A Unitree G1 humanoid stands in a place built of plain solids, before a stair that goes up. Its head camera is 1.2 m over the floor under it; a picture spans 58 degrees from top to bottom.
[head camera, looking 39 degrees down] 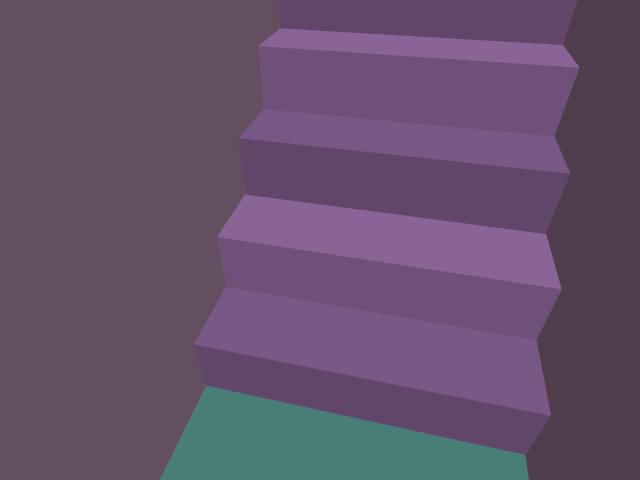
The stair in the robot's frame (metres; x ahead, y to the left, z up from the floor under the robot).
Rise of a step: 0.20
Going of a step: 0.23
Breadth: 0.94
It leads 13 degrees to the right of straight ahead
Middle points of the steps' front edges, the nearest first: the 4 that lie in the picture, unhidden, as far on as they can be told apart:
0.66 -0.10 0.21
0.88 -0.16 0.41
1.11 -0.21 0.61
1.34 -0.26 0.82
